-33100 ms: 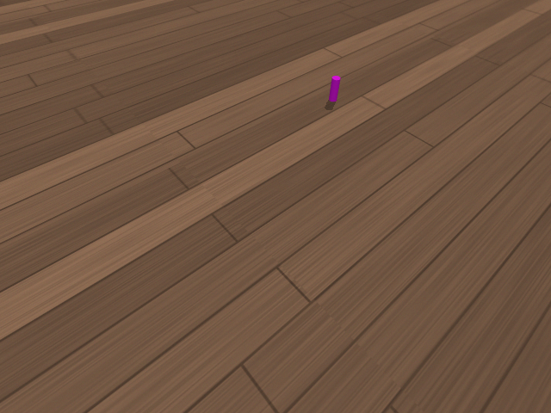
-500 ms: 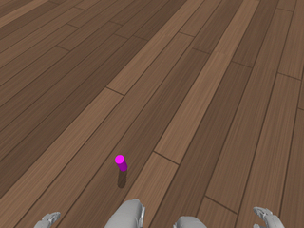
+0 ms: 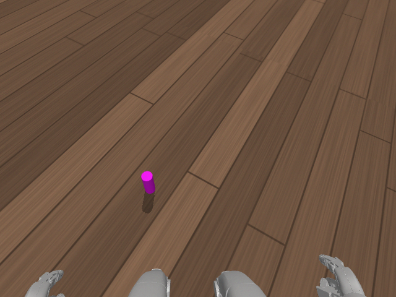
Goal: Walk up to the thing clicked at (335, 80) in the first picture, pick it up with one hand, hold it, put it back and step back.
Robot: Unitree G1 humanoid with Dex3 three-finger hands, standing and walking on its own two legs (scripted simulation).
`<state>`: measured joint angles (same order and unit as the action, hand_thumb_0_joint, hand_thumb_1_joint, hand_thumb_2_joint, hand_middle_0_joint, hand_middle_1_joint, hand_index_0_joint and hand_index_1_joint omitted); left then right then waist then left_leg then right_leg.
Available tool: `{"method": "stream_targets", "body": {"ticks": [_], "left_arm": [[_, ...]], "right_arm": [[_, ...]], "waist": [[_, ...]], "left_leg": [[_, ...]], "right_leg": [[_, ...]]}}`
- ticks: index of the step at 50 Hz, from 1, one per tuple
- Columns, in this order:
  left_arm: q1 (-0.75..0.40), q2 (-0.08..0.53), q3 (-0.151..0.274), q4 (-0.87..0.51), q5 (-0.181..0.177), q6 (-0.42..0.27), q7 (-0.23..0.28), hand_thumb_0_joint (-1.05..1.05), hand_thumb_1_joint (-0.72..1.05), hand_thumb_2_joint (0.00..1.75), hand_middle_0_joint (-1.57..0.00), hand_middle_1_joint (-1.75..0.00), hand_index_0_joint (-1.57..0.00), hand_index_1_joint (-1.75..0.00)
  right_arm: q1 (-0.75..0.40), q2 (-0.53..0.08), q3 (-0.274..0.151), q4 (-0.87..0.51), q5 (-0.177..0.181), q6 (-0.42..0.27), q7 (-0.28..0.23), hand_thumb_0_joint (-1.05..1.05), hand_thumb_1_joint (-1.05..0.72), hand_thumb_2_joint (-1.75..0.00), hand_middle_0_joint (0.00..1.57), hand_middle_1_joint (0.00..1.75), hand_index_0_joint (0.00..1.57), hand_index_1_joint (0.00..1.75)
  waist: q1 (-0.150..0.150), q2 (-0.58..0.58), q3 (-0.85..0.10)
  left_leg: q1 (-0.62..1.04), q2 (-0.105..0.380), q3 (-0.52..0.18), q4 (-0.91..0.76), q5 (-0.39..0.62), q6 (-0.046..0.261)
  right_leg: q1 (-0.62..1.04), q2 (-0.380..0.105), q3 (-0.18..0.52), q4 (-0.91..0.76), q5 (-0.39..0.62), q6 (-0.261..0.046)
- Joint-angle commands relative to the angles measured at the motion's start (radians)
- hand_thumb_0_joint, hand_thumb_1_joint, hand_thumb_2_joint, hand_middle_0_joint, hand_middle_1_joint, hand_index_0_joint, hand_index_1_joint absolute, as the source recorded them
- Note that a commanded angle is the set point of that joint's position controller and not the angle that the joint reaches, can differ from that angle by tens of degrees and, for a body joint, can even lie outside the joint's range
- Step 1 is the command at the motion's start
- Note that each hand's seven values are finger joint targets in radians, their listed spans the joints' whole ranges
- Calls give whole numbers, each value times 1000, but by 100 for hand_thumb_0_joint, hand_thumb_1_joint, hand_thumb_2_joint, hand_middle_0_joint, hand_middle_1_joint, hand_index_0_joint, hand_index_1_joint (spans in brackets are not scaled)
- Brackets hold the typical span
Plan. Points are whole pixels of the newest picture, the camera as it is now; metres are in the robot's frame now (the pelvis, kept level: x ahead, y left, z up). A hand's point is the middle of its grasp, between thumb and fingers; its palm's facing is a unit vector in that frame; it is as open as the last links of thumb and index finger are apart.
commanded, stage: step back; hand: left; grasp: from the side
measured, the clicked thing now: (148, 182) +0.62 +0.23 -0.68
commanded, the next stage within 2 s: stand in 1.94 s
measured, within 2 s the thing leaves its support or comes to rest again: neither
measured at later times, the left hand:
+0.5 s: hand out of the picture -0.06 +0.24 -0.14, palm faces +0.07 -0.91 -0.41, open 7.4 cm
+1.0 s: hand out of the picture -0.29 +0.20 -0.13, palm faces +0.09 -0.89 -0.44, open 7.4 cm
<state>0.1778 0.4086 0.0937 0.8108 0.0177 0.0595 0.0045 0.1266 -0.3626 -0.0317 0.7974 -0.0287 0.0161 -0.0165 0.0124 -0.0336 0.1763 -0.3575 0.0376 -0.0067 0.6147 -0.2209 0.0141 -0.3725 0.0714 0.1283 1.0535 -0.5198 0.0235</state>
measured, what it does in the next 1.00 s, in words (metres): walks backwards: right foot, then left foot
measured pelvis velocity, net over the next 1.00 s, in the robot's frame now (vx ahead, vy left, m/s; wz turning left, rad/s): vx -0.33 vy -0.08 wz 0.08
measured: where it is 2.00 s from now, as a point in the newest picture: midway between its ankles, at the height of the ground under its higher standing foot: outside the picture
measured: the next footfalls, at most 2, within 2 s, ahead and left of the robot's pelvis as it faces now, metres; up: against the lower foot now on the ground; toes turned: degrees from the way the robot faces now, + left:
right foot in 0.10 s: -0.03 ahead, -0.15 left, +0.00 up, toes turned +2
left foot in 0.44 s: -0.14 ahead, +0.09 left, +0.00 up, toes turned +3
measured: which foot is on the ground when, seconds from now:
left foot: down 0.00-0.12, up 0.14-0.42, down 0.44-0.76, up 0.78-1.00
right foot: up 0.00-0.08, down 0.10-0.46, up 0.48-0.72, down 0.74-1.00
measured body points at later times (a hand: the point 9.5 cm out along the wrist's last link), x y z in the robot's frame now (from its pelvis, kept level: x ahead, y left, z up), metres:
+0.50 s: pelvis -0.17 -0.04 -0.01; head -0.11 -0.03 +0.43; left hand -0.06 +0.29 -0.12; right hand -0.08 -0.35 -0.13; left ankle -0.18 +0.08 -0.73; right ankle -0.08 -0.15 -0.71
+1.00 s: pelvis -0.33 -0.08 +0.00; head -0.29 -0.10 +0.44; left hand -0.29 +0.25 -0.10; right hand -0.20 -0.39 -0.13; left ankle -0.35 +0.07 -0.68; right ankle -0.29 -0.19 -0.73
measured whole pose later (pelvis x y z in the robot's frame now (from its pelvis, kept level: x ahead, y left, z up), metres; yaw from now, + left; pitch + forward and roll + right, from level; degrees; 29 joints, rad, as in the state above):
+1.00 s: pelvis -0.33 -0.08 +0.00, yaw +5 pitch -2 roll +1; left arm 0.22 0.36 0.07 0.89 0.05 0.00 0.01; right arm 0.18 -0.42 -0.05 0.90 -0.02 0.06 -0.01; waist 0.04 0.04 0.11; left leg -0.40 -0.06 -0.12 0.98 -0.48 -0.02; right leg -0.32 -0.02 -0.01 0.67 -0.31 -0.03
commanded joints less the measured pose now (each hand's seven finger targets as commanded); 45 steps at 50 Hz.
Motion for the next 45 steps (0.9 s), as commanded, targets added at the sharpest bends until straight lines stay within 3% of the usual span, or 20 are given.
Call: {"method": "stream_targets", "body": {"ticks": [1, 4, 5, 6, 7, 10, 16, 21, 22, 23, 24, 27, 33, 36, 37, 38, 39, 40, 42, 45], "left_arm": [[57, 146, 47, -58, -1, -28, 5, 0, 90, 90, -20, -30, -20, -30], [177, 158, 57, 7, 12, -38, 0, 0, 90, 90, -20, -30, -20, -30], [159, 219, 73, -9, 32, -44, -1, 0, 90, 90, -20, -30, -20, -30], [80, 350, 101, -47, 26, -36, -2, 0, 90, 90, -20, -30, -20, -30], [0, 372, 99, -89, 29, -43, 5, 0, 90, 90, -20, -30, -20, -30], [-162, 216, 60, -110, 27, -49, 18, 0, 90, 90, -20, -30, -20, -30], [-11, 204, 56, -105, 32, -42, 34, 0, 90, 90, -20, -30, -20, -30], [-42, 203, 34, -120, 1, -15, 24, 0, 90, 90, -20, -30, -20, -30], [-14, 173, 23, -124, -1, -12, 21, 0, 90, 90, -20, -30, -20, -30], [-59, 153, 17, -143, -10, -18, 24, 0, 90, 90, -20, -30, -20, -30], [-126, 186, 41, -137, 5, -16, 37, 0, 90, 90, -20, -30, -20, -30], [-39, 169, 39, -70, -16, -10, 29, 0, 90, 90, -20, -30, -20, -30], [-16, 144, 29, -48, 0, -34, 16, 0, 90, 90, -20, -30, -20, -30], [96, 132, 23, 25, 8, -54, 21, 0, 90, 90, -20, -30, -20, -30], [96, 178, 33, 33, 21, -65, 25, 0, 90, 90, -20, -30, -20, -30], [88, 269, 58, 20, 33, -73, 24, 0, 90, 90, -20, -30, -20, -30], [31, 372, 79, -8, 32, -70, 26, 0, 90, 90, -20, -30, -20, -30], [-8, 345, 73, -25, 25, -79, 30, 0, 90, 90, -20, -30, -20, -30], [-108, 239, 41, -33, 23, -81, 34, 0, 90, 90, -20, -30, -20, -30], [-23, 225, 44, -15, 29, -87, 30, 0, 90, 90, -20, -30, -20, -30]], "right_arm": [[9, -293, -93, -76, -5, -3, -11, 0, -90, -90, 20, 30, 20, 30], [-26, -284, -86, -82, 12, 18, -8, 0, -90, -90, 20, 30, 20, 30], [-7, -231, -74, -87, 19, 19, -6, 0, -90, -90, 20, 30, 20, 30], [-58, -202, -74, -104, 27, 17, -22, 0, -90, -90, 20, 30, 20, 30], [-60, -252, -94, -95, 21, 23, -28, 0, -90, -90, 20, 30, 20, 30], [79, -229, -79, -15, 34, 14, -20, 0, -90, -90, 20, 30, 20, 30], [55, -202, -61, -34, 15, 2, -19, 0, -90, -90, 20, 30, 20, 30], [191, -213, -79, 36, 4, -6, -15, 0, -90, -90, 20, 30, 20, 30], [167, -267, -96, 29, -8, -6, -14, 0, -90, -90, 20, 30, 20, 30], [90, -373, -109, 0, -3, 0, -2, 0, -90, -90, 20, 30, 20, 30], [81, -404, -117, -14, -9, -2, 1, 0, -90, -90, 20, 30, 20, 30], [-22, -292, -79, -18, -16, -9, -16, 0, -90, -90, 20, 30, 20, 30], [33, -267, -78, -22, -15, 11, -9, 0, -90, -90, 20, 30, 20, 30], [-11, -283, -77, -23, 9, 34, -2, 0, -90, -90, 20, 30, 20, 30], [-12, -236, -64, -24, 14, 36, 1, 0, -90, -90, 20, 30, 20, 30], [-2, -185, -48, -46, 19, 31, 2, 0, -90, -90, 20, 30, 20, 30], [-60, -196, -61, -56, 14, 36, -18, 0, -90, -90, 20, 30, 20, 30], [-62, -235, -78, -44, 18, 39, -20, 0, -90, -90, 20, 30, 20, 30], [14, -229, -72, 5, 28, 30, -15, 0, -90, -90, 20, 30, 20, 30], [25, -220, -65, 21, 12, 19, -7, 0, -90, -90, 20, 30, 20, 30]], "waist": [[-25, 258, -239], [29, 214, -271], [18, 53, -221], [63, -257, -169], [44, -244, -87], [-65, -85, -69], [41, -151, -185], [-20, -111, -269], [-5, 8, -259], [-8, 238, -226], [-68, 275, -200], [23, 117, -179], [-27, 232, -200], [24, 228, -279], [21, 143, -264], [11, -97, -229], [66, -221, -195], [37, -142, -150], [-34, -1, -140], [17, -71, -150]], "left_leg": [[173, 213, -224, -127, 276, 201], [3, 134, -172, -35, 87, 108], [-189, 21, -160, 95, -100, 43], [-208, -153, -80, 375, -367, -14], [-146, -99, -189, 569, -390, -29], [-118, -158, -167, 632, -225, -19], [-143, -89, -81, 296, -317, -33], [133, -63, 4, -197, 4, 6], [208, 70, -204, -210, 64, 61], [153, 273, -428, -246, 192, 196], [10, 375, -552, -288, 241, 310], [32, 243, -268, -179, 408, 238], [207, 198, -222, -100, 380, 223], [176, 162, -168, 7, 310, 152], [29, 106, -150, 80, 151, 98], [-217, -45, -100, 221, -159, 29], [-176, -101, -147, 423, -410, -7], [-142, -79, -243, 554, -390, -13], [-156, -128, -213, 602, -278, -13], [-158, -115, -146, 524, -231, -36]], "right_leg": [[56, -49, -76, -301, 46, -13], [269, -48, -115, -610, 244, -56], [301, -184, 139, -669, 135, -100], [47, -442, 423, -777, 140, -273], [-145, -529, 524, -827, 126, -343], [-79, -296, 96, -666, 397, -209], [279, -331, 104, -561, 639, -231], [205, -287, 62, -413, 611, -153], [39, -212, 29, -346, 426, -98], [-77, -36, -141, -195, 86, -46], [-45, -21, -50, 35, -142, -30], [-72, 12, 42, 222, -41, -53], [-24, -37, -90, -228, -15, -7], [184, -32, -159, -665, 257, -33], [264, -87, -33, -672, 296, -49], [332, -267, 257, -685, 322, -114], [75, -494, 466, -727, 401, -302], [-12, -507, 467, -731, 416, -326], [49, -345, 175, -610, 565, -241], [126, -277, 121, -613, 319, -204]]}}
